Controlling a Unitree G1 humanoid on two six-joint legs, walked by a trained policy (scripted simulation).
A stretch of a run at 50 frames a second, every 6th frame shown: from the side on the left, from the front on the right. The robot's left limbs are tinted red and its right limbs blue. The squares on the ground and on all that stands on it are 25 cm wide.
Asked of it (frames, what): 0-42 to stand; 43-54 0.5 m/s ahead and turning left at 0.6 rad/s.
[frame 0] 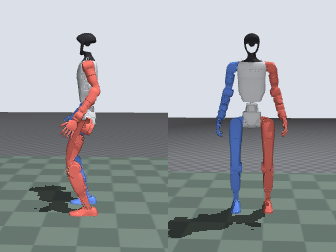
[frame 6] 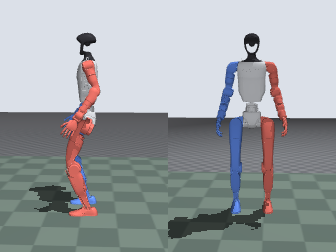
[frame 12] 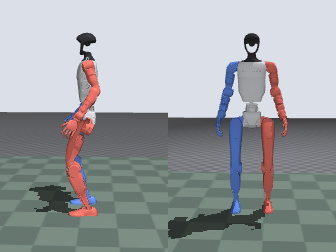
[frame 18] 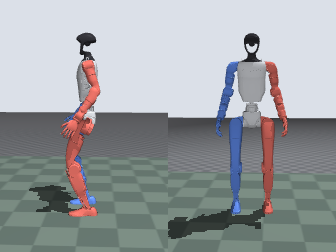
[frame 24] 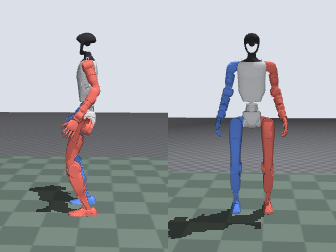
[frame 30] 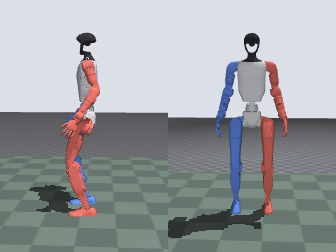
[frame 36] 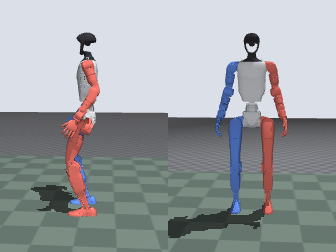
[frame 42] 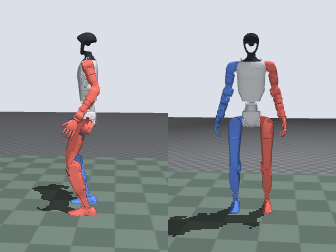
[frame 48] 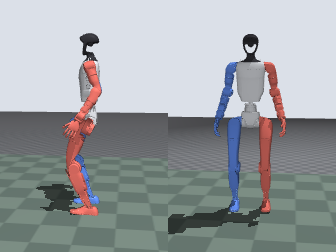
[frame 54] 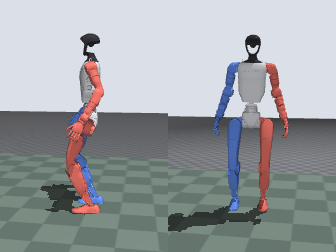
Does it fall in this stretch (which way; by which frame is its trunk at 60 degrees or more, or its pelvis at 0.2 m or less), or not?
no
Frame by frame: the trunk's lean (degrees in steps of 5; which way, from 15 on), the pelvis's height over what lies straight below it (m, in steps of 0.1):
0: 0, 0.8
6: 0, 0.8
12: 0, 0.8
18: 0, 0.8
24: 0, 0.8
30: 0, 0.8
36: 0, 0.8
42: 0, 0.8
48: 0, 0.8
54: 0, 0.8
